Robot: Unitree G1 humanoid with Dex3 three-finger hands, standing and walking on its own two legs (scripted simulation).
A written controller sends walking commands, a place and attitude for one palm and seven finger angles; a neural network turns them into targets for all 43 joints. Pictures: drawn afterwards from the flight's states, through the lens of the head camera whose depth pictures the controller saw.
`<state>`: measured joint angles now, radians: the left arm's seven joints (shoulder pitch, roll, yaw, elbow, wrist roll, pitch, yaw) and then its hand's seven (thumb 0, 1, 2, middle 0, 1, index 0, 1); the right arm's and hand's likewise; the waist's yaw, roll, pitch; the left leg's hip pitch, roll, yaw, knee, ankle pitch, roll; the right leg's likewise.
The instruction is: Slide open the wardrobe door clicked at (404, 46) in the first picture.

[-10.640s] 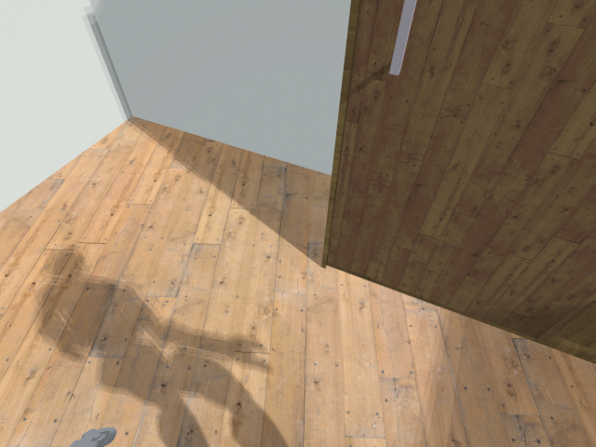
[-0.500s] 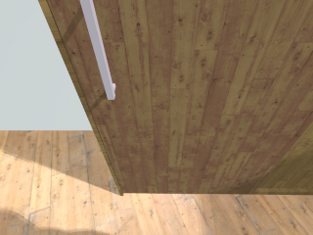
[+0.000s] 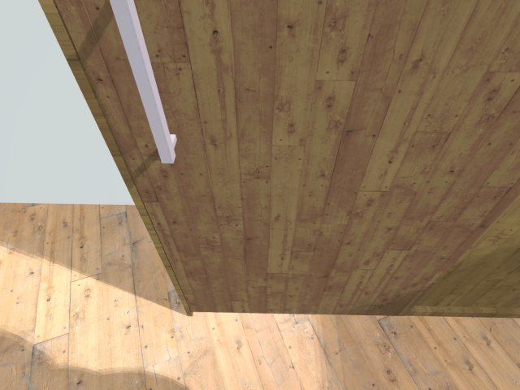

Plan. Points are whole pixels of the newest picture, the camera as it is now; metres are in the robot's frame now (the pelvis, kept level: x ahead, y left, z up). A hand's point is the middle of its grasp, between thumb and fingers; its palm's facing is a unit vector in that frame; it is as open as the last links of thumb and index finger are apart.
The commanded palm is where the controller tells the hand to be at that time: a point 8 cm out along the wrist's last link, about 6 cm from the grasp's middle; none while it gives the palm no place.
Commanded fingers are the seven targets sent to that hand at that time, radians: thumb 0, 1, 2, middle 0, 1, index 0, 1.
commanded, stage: come to a stop and stand still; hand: left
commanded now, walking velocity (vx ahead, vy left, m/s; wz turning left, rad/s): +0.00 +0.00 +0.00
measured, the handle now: (151, 80) +0.47 +0.19 +0.24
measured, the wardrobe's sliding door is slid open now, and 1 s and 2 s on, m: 0.00 0.00 0.00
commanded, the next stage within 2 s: look again from close up in 0.24 s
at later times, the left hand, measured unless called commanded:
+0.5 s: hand out of the picture +0.01 +0.17 -0.17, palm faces +0.03 -0.98 -0.19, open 7.3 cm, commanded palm none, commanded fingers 0.00 0.90 0.90 -0.20 -0.30 -0.20 -0.30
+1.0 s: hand out of the picture +0.01 +0.17 -0.17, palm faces +0.03 -0.98 -0.19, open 7.3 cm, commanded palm none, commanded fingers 0.00 0.90 0.90 -0.20 -0.30 -0.20 -0.30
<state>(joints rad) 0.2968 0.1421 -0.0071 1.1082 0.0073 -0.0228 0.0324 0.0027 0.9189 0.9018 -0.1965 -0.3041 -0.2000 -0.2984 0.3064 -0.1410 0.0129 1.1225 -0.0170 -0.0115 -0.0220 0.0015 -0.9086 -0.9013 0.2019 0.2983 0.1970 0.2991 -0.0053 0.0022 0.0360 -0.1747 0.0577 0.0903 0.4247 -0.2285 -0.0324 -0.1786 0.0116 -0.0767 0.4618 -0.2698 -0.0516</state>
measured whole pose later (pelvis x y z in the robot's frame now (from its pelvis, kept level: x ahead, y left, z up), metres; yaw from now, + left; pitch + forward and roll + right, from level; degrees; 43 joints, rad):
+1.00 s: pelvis +0.01 +0.00 +0.00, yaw +0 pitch -1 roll +1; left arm 0.29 0.14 0.00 1.12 0.01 -0.02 0.03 0.00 0.91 0.90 -0.20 -0.30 -0.20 -0.30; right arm 0.28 -0.13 0.01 1.14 -0.02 -0.01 -0.03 0.01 -0.91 -0.90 0.20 0.30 0.20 0.30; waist 0.00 -0.01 0.04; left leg -0.14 0.06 0.10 0.39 -0.23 -0.03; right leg -0.14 0.01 -0.07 0.43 -0.27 -0.05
